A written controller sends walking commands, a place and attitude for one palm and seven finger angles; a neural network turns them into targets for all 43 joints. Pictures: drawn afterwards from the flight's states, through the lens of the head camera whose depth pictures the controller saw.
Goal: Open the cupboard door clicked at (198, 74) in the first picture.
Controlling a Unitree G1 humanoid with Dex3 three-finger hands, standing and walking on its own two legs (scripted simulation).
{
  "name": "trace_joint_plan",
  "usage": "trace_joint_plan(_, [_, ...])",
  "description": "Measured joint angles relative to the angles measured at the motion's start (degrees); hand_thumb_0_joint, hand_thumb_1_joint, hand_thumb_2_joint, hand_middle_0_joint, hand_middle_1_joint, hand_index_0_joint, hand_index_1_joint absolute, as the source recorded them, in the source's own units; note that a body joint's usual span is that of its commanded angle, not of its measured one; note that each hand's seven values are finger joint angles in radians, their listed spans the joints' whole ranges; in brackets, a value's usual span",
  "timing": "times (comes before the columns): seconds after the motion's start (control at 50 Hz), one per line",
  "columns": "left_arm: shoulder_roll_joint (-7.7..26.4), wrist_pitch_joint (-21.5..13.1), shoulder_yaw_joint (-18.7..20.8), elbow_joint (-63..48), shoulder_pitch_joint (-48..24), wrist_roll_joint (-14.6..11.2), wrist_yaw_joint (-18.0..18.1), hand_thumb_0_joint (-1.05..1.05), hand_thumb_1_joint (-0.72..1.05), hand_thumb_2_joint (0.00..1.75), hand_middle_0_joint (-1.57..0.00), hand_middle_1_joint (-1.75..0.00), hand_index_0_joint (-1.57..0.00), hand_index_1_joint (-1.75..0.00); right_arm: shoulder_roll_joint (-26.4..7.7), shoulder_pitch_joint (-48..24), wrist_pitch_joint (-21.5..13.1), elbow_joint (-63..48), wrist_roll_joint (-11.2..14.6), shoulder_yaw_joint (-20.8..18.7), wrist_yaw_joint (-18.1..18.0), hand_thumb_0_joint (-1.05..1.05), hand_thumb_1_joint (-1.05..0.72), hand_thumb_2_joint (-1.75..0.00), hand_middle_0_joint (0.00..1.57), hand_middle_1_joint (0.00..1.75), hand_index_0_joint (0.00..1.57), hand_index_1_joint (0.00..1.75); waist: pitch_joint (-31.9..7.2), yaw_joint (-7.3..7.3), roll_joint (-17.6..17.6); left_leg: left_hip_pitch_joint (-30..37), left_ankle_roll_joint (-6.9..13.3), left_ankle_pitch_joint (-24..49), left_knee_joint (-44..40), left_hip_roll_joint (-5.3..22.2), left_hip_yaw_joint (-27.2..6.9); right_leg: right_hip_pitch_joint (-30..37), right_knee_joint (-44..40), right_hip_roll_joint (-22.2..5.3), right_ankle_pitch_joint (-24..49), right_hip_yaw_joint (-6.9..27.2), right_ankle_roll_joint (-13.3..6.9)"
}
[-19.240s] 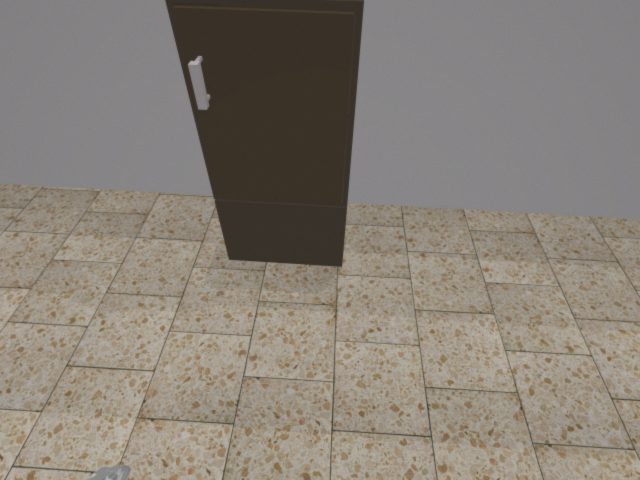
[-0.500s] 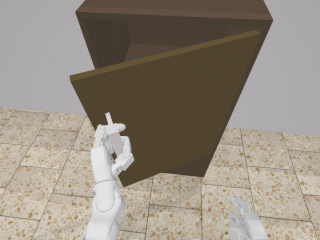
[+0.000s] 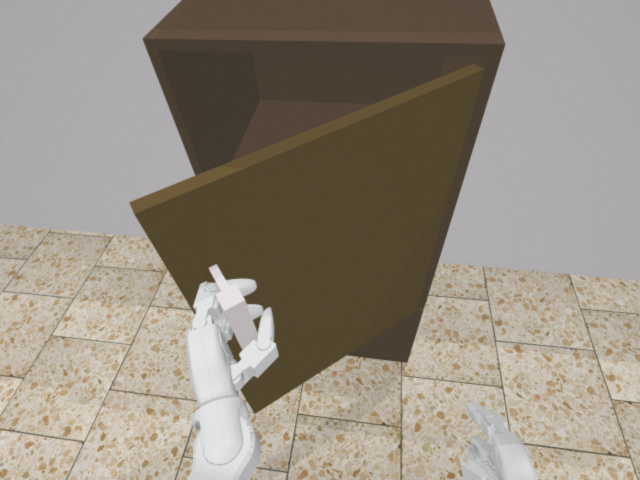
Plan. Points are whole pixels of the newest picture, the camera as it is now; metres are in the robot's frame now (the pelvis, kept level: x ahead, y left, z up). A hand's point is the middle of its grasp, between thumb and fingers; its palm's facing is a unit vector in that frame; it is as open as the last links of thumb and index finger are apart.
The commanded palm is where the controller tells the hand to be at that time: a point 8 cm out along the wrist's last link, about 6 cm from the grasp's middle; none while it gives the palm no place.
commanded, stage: open thumb and fingers to let go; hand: left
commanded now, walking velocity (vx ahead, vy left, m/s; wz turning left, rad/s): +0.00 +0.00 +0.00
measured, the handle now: (234, 310) +0.30 +0.12 +0.07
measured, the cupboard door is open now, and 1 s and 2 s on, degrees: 41 41 41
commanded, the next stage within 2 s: slide the hand sideways off the handle in 0.62 s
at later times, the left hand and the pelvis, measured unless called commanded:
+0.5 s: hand (257, 341) +0.27 +0.09 +0.06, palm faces +0.29 -0.96 +0.01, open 14.3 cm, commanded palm +0.23 +0.14 +0.06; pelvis -0.01 +0.02 +0.00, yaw -1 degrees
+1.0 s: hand (244, 373) +0.23 +0.10 +0.07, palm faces -0.20 -0.98 +0.00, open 16.2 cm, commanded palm +0.21 +0.15 +0.06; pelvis -0.01 +0.05 +0.00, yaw -1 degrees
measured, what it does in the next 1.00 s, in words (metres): shifts its weight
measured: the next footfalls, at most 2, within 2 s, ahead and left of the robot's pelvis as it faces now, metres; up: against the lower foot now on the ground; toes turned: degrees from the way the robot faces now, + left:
none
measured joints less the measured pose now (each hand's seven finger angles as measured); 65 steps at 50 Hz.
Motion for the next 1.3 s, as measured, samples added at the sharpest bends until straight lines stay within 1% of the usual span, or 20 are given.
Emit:
trace_joint_plan(0.1, [0.5,-0.4,1.1,0.6,-0.2,-0.8,-1.7,0.01,0.35,0.67,-0.36,-1.3,-0.36,-1.3,-0.2,0.6,-0.2,0.2,0.2,-0.2,-0.4,0.01,-0.91,-0.9,0.2,0.3,0.2,0.3,0.0,-0.26,0.1,0.3,0.2,0.7,-0.8,0.0,0.1,0.2,-0.7,0.0,0.6,0.1,-0.1])
trace_joint_plan(0.22, [0.7,-1.3,1.7,1.2,-0.2,-1.9,-2.9,0.01,0.0,0.52,-0.34,-1.26,-0.35,-1.26,-0.2,0.9,-0.5,0.1,0.4,-0.3,-0.5,0.01,-0.91,-0.9,0.2,0.3,0.19,0.3,0.1,-0.49,0.2,0.5,0.2,0.9,-1.0,0.0,0.4,0.4,-1.0,0.0,1.1,0.4,0.2])
trace_joint_plan(0.3, [0.7,-1.8,1.1,1.7,-0.7,-1.6,-2.8,0.01,-0.23,0.42,-0.32,-1.23,-0.35,-1.23,-0.1,0.7,-0.8,0.0,0.5,-0.3,-0.4,0.01,-0.91,-0.9,0.2,0.3,0.2,0.3,0.3,-0.51,0.0,0.2,0.4,0.9,-0.6,-0.1,0.6,0.3,-0.9,-0.1,1.3,0.6,0.5])
trace_joint_plan(0.36, [0.4,-1.9,0.4,2.0,-1.1,-1.1,-2.2,0.0,-0.34,0.37,-0.31,-1.17,-0.34,-1.18,0.1,0.6,-1.0,-0.3,0.4,-0.3,-0.3,0.01,-0.91,-0.9,0.2,0.3,0.2,0.3,0.3,-0.45,0.0,-0.1,0.6,0.7,-0.1,-0.2,0.8,0.0,-0.7,-0.2,1.3,0.8,0.8])
trace_joint_plan(0.46, [-0.2,-1.3,-1.0,2.4,-1.9,-0.1,-0.9,0.0,-0.44,0.33,-0.29,-1.02,-0.31,-1.02,0.6,0.4,-0.9,-0.9,0.4,0.1,0.0,0.01,-0.91,-0.9,0.2,0.3,0.2,0.3,0.0,-0.3,-0.2,-0.4,1.2,0.3,0.6,-0.5,1.2,-0.3,-0.3,-0.5,1.2,1.3,1.4])
trace_joint_plan(0.58, [0.0,-0.5,-2.8,2.7,-3.0,1.3,0.6,-0.01,-0.49,0.31,-0.28,-0.79,-0.28,-0.79,1.3,0.1,-0.5,-1.6,0.2,0.7,0.4,0.01,-0.91,-0.89,0.2,0.3,0.2,0.3,0.1,-0.22,-0.2,-0.9,1.8,-0.2,1.6,-0.7,1.6,-0.6,0.2,-0.7,1.0,1.6,2.0])
trace_joint_plan(0.74, [0.5,1.0,-4.3,1.8,-3.3,1.3,1.4,-0.01,-0.5,0.31,-0.39,-0.64,-0.38,-0.66,1.6,-0.1,0.1,-1.8,0.4,1.1,1.1,0.01,-0.9,-0.89,0.2,0.3,0.2,0.3,0.1,0.07,0.0,-1.1,2.4,-0.7,2.4,-0.9,1.8,-0.6,0.4,-0.9,1.0,1.9,2.6])
trace_joint_plan(0.76, [0.7,0.9,-4.2,1.5,-3.1,1.8,0.5,-0.01,-0.5,0.31,-0.39,-0.63,-0.37,-0.65,1.5,-0.1,-0.1,-1.8,0.5,1.3,1.2,0.01,-0.9,-0.89,0.2,0.3,0.2,0.3,0.3,-0.01,-0.1,-1.2,2.5,-0.7,2.5,-1.0,1.8,-0.7,0.6,-1.0,1.0,1.8,2.7])
trace_joint_plan(0.78, [1.3,0.7,-3.8,1.0,-2.6,2.2,-2.1,-0.01,-0.5,0.31,-0.38,-0.61,-0.35,-0.63,1.3,0.2,-0.2,-2.1,0.7,1.4,1.4,0.01,-0.9,-0.89,0.2,0.3,0.2,0.3,0.3,0.03,-0.2,-1.5,2.6,-0.7,2.8,-1.2,1.7,-0.9,0.8,-1.1,0.9,1.8,2.7])
trace_joint_plan(0.84, [5.6,-0.8,-3.0,-0.3,-2.0,1.5,-13.2,-0.01,-0.5,0.31,-0.33,-0.52,-0.26,-0.55,0.3,1.5,-0.8,-3.1,1.4,1.3,1.0,0.01,-0.9,-0.89,0.2,0.3,0.2,0.3,0.8,0.65,-0.1,-2.0,2.9,-0.9,3.5,-1.5,1.6,-1.3,1.6,-1.5,0.6,1.7,2.9])
trace_joint_plan(0.86, [7.3,-1.3,-3.0,-0.7,-1.9,0.7,-16.9,-0.01,-0.5,0.31,-0.3,-0.49,-0.23,-0.52,-0.1,1.8,-1.0,-3.3,1.7,1.4,0.8,0.01,-0.9,-0.89,0.2,0.3,0.2,0.3,1.0,0.75,0.1,-2.1,3.0,-0.9,3.8,-1.6,1.5,-1.3,1.7,-1.6,0.6,1.6,3.0])
trace_joint_plan(0.9, [9.6,-1.4,-3.0,-1.7,-1.6,-2.1,-23.2,-0.01,-0.5,0.3,-0.26,-0.44,-0.18,-0.47,-1.0,2.4,-1.6,-3.8,2.6,1.4,0.4,0.01,-0.9,-0.89,0.2,0.3,0.2,0.3,1.5,0.73,0.7,-1.9,3.2,-1.0,4.1,-1.7,1.4,-0.9,1.8,-1.7,0.5,1.5,3.2])
trace_joint_plan(0.94, [10.1,-0.6,-3.0,-2.8,-1.0,-5.2,-27.2,-0.01,-0.5,0.3,-0.23,-0.4,-0.15,-0.42,-1.6,2.8,-2.3,-4.2,3.5,1.5,-0.1,0.01,-0.9,-0.89,0.2,0.3,0.2,0.3,1.9,0.5,1.2,-1.6,3.4,-1.1,4.1,-1.7,1.5,-0.5,1.5,-1.7,0.7,1.6,3.4])
trace_joint_plan(0.98, [9.4,0.4,-2.8,-3.8,0.0,-7.1,-28.5,-0.01,-0.5,0.3,-0.21,-0.37,-0.14,-0.39,-1.7,3.0,-2.9,-4.7,4.1,1.5,-0.5,0.01,-0.9,-0.89,0.2,0.3,0.2,0.3,2.1,0.18,1.3,-1.2,3.6,-1.0,3.7,-1.7,1.9,-0.2,1.1,-1.7,1.0,2.0,3.7])
trace_joint_plan(1.0, [8.8,0.8,-2.7,-4.3,0.5,-7.3,-28.5,-0.01,-0.51,0.3,-0.19,-0.36,-0.14,-0.38,-1.7,3.2,-3.2,-5.0,4.2,1.5,-0.5,0.01,-0.9,-0.89,0.2,0.3,0.2,0.3,2.0,0.02,1.1,-1.1,3.6,-0.9,3.5,-1.8,2.1,-0.2,1.0,-1.7,1.1,2.2,3.8])
trace_joint_plan(1.04, [7.9,1.5,-2.6,-5.5,1.7,-7.1,-27.6,-0.01,-0.51,0.3,-0.16,-0.34,-0.17,-0.37,-1.5,3.4,-3.6,-5.8,4.2,1.6,-0.4,0.01,-0.91,-0.89,0.2,0.3,0.2,0.3,1.7,-0.27,0.7,-1.1,3.7,-0.9,3.3,-1.8,2.5,-0.5,1.0,-1.7,1.1,2.6,3.9])
trace_joint_plan(1.1, [7.1,1.9,-2.7,-7.0,3.1,-5.6,-26.0,-0.01,-0.51,0.3,-0.16,-0.34,-0.18,-0.35,-1.0,3.7,-3.8,-6.8,3.9,1.7,0.2,0.01,-0.9,-0.9,0.2,0.3,0.2,0.3,1.3,-0.62,-0.2,-1.5,3.8,-1.1,3.5,-1.8,3.0,-1.2,1.5,-1.7,0.9,3.1,3.9])
trace_joint_plan(1.2, [8.2,1.4,-2.3,-9.5,5.8,-3.9,-25.3,-0.01,-0.5,0.3,-0.18,-0.35,-0.19,-0.34,-0.4,3.7,-3.1,-8.2,3.4,1.8,0.9,0.01,-0.9,-0.9,0.2,0.3,0.2,0.3,0.8,-0.81,-1.0,-2.4,3.7,-2.1,4.8,-1.4,3.3,-2.2,2.8,-1.3,0.1,3.4,3.8])
trace_joint_plan(1.24, [9.0,1.3,-1.8,-10.8,7.5,-3.9,-25.7,-0.01,-0.5,0.3,-0.18,-0.34,-0.19,-0.33,-0.4,3.7,-2.7,-8.5,3.4,1.8,1.0,0.01,-0.9,-0.9,0.2,0.3,0.2,0.3,0.7,-0.73,-0.9,-2.5,3.6,-2.5,5.2,-1.2,3.3,-2.3,3.1,-1.1,-0.2,3.4,3.7])
trace_joint_plan(1.3, [9.9,1.1,-1.1,-13.0,10.1,-4.7,-26.6,-0.01,-0.5,0.3,-0.19,-0.34,-0.19,-0.33,-0.5,3.8,-2.4,-9.0,3.6,1.8,1.0,0.01,-0.9,-0.9,0.2,0.3,0.2,0.3,0.5,-0.61,-0.4,-2.5,3.6,-3.0,5.5,-1.0,3.1,-2.2,3.2,-0.9,-0.6,3.2,3.7])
